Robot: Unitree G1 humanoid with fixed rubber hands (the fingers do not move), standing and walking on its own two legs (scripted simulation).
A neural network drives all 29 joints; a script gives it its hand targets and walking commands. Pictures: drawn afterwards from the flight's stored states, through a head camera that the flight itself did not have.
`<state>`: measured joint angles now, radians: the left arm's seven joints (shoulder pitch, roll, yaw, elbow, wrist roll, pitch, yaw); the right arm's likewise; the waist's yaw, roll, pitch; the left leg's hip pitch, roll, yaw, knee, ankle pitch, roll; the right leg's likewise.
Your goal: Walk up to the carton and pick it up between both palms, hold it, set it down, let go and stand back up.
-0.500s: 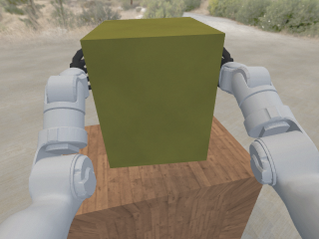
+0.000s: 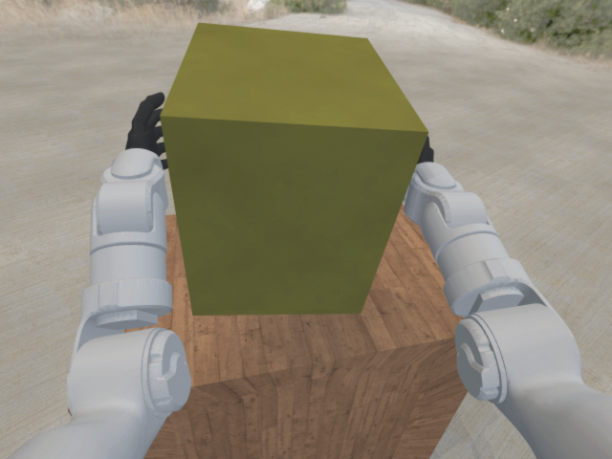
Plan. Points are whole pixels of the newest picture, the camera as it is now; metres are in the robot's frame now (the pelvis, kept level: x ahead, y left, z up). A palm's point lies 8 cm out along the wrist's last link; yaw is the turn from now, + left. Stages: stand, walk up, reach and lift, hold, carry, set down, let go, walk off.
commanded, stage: set down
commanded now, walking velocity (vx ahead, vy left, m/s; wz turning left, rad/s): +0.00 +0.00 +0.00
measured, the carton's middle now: (282, 173) +0.45 +0.00 +0.22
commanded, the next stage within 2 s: none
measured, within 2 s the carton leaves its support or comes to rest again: neither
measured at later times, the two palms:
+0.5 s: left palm (158, 175) +0.40 +0.16 +0.24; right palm (413, 192) +0.38 -0.17 +0.22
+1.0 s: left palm (167, 196) +0.41 +0.16 +0.21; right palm (408, 210) +0.39 -0.17 +0.18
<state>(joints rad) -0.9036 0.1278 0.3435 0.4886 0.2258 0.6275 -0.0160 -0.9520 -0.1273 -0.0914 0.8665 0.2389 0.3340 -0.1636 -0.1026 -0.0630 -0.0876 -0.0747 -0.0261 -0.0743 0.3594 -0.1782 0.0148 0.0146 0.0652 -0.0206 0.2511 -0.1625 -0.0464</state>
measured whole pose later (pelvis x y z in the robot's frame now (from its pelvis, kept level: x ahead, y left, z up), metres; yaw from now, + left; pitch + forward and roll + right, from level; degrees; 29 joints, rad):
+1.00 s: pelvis +0.01 +0.00 +0.00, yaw -1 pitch -4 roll -1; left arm -0.84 0.07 0.35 0.61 0.22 0.46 0.02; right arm -0.83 -0.08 -0.23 0.89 0.06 0.21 -0.09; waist -0.05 -0.05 -0.05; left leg -0.09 -0.02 -0.05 0.35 -0.18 0.02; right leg -0.03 0.06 -0.02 0.28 -0.18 -0.04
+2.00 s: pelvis +0.02 +0.00 +0.00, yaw -2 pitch +0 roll +0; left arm -0.79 0.00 0.40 0.77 0.25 0.22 0.02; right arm -0.73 -0.01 -0.46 0.90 -0.22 0.03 -0.01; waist 0.00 -0.04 -0.04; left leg -0.16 -0.02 -0.01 0.33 -0.18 0.02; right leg -0.10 0.05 -0.02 0.28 -0.18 -0.04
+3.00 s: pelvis +0.02 +0.01 +0.00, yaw -3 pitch +2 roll +0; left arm -0.75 -0.04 0.46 0.77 0.29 0.11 0.00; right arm -0.71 0.05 -0.60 0.86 -0.34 -0.09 0.04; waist 0.02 -0.02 -0.01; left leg -0.20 -0.02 0.02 0.32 -0.17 0.03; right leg -0.15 0.04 -0.04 0.29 -0.17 -0.03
